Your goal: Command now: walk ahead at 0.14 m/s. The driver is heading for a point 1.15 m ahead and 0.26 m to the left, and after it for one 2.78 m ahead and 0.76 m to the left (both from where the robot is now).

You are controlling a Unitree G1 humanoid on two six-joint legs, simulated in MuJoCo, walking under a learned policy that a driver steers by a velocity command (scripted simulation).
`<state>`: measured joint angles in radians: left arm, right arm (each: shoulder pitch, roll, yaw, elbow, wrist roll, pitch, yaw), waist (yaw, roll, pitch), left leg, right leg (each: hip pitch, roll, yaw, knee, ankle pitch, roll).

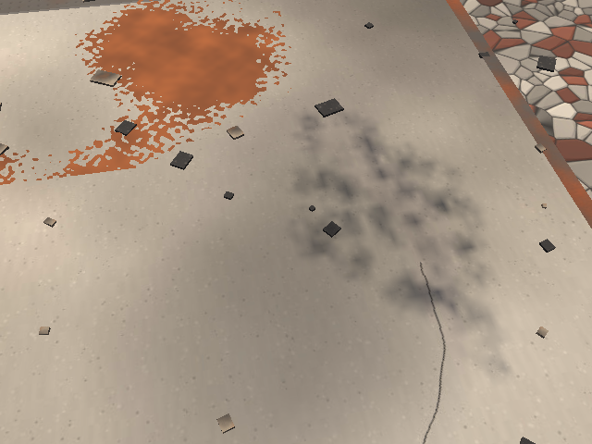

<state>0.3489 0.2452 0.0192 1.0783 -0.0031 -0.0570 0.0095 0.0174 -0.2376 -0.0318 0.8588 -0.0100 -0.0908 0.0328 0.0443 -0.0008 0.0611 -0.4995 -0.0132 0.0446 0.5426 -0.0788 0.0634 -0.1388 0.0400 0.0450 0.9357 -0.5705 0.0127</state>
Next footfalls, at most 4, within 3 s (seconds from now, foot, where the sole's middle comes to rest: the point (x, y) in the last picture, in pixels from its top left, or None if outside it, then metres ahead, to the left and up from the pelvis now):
0.26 right None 0.12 -0.14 -0.76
1.08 right None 0.41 -0.06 -0.76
1.58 left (189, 363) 0.60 0.29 -0.76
2.12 right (258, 237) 0.97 0.17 -0.76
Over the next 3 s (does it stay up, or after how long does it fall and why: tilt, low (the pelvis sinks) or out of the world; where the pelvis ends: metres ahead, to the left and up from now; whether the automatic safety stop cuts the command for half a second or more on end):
stays up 1.12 0.26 0.01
